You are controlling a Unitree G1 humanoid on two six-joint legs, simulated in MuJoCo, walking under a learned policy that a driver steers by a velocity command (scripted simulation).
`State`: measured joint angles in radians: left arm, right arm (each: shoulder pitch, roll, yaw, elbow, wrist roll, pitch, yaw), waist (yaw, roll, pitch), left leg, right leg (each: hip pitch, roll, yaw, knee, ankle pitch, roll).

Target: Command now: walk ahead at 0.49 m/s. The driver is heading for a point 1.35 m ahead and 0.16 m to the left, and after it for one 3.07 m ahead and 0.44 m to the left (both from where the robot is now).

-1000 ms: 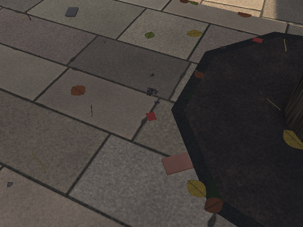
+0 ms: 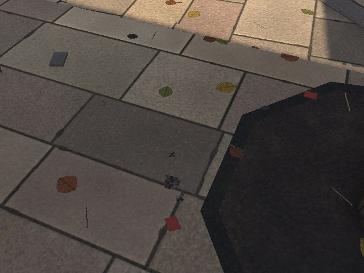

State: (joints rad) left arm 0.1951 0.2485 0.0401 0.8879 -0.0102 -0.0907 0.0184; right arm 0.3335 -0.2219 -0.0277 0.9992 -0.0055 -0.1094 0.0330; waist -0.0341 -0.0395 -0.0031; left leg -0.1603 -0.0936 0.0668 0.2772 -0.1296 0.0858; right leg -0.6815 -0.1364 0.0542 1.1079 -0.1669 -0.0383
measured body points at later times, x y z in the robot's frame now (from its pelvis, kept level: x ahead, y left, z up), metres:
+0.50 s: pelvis +0.28 -0.08 +0.00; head +0.30 -0.10 +0.45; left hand +0.33 +0.18 -0.13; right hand +0.37 -0.35 -0.14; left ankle +0.28 +0.09 -0.66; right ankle +0.30 -0.16 -0.75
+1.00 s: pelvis +0.55 -0.01 -0.01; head +0.58 +0.00 +0.44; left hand +0.59 +0.26 -0.15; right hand +0.66 -0.27 -0.13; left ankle +0.61 +0.07 -0.75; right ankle +0.47 -0.16 -0.65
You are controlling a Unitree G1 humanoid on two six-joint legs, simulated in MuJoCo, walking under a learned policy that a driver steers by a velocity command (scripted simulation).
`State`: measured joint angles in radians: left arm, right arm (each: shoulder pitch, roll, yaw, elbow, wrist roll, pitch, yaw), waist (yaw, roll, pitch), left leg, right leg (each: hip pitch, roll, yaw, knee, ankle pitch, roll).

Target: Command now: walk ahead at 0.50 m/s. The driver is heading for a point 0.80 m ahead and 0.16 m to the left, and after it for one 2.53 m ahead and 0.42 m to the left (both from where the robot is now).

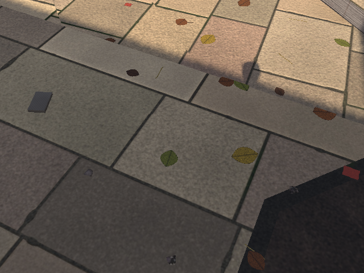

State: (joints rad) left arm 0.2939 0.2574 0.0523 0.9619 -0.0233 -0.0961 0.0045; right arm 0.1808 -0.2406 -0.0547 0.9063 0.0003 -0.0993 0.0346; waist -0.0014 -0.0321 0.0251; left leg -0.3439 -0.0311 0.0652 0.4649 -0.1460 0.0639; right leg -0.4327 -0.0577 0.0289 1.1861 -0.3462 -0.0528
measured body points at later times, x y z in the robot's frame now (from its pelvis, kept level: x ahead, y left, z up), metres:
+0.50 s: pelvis +0.23 -0.04 -0.01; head +0.26 -0.05 +0.44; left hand +0.38 +0.20 -0.12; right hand +0.25 -0.30 -0.16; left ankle +0.12 +0.09 -0.66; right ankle +0.34 -0.13 -0.74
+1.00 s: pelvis +0.29 +0.01 +0.01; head +0.29 +0.06 +0.46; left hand +0.40 +0.32 -0.10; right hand +0.34 -0.25 -0.10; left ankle +0.22 +0.08 -0.74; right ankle +0.40 -0.13 -0.67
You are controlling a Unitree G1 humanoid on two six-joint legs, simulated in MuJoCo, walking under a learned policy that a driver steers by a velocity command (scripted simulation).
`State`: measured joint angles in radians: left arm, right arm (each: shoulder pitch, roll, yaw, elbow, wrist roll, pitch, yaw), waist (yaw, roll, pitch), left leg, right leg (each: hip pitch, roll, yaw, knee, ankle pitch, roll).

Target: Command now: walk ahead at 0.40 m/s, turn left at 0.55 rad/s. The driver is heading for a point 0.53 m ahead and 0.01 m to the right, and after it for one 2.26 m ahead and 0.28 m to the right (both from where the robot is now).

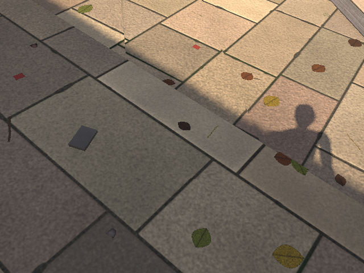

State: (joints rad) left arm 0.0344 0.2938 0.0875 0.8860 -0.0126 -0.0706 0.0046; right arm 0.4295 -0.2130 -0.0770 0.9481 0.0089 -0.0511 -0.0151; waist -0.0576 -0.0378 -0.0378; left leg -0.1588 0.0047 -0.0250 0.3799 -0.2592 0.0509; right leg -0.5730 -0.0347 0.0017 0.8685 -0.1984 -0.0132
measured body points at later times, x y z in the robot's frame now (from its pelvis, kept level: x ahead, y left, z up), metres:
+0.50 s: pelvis +0.27 -0.03 -0.01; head +0.30 -0.03 +0.44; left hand +0.32 +0.25 -0.14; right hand +0.37 -0.30 -0.14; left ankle +0.15 +0.08 -0.66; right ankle +0.31 -0.13 -0.75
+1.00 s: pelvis +0.45 +0.04 -0.01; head +0.49 +0.06 +0.43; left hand +0.53 +0.34 -0.15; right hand +0.62 -0.21 -0.11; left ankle +0.53 +0.16 -0.75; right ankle +0.44 -0.09 -0.68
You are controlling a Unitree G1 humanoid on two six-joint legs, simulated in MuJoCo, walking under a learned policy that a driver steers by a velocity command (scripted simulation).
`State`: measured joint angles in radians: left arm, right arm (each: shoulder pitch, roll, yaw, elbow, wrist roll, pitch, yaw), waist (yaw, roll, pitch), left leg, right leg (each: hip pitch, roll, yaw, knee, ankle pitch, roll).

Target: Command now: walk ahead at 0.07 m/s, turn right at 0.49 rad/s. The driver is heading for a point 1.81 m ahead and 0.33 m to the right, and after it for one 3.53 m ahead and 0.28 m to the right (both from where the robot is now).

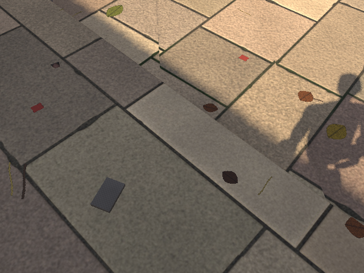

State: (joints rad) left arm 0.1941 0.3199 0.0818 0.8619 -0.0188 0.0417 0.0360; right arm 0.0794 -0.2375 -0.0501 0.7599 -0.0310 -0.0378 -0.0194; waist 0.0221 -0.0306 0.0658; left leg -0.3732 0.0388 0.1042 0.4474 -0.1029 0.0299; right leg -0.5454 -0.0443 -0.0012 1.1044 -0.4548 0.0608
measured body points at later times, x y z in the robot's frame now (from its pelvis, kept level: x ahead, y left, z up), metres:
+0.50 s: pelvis +0.03 -0.04 +0.01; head +0.06 -0.08 +0.46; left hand +0.24 +0.20 -0.08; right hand +0.10 -0.37 -0.11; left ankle +0.11 +0.11 -0.67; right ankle +0.02 -0.12 -0.74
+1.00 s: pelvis +0.06 -0.02 +0.00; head +0.08 -0.03 +0.45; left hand +0.28 +0.18 -0.11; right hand +0.08 -0.32 -0.12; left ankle +0.11 +0.09 -0.74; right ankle -0.02 -0.14 -0.74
